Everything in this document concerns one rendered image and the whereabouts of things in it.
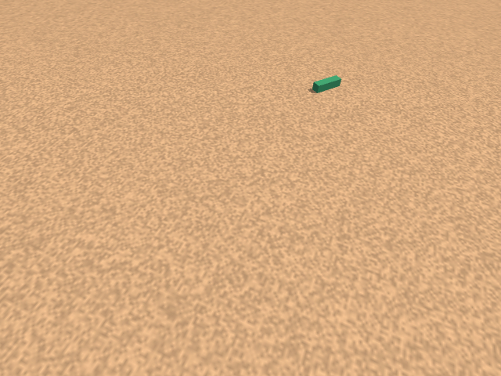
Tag carton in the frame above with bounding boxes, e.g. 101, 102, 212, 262
312, 75, 341, 93

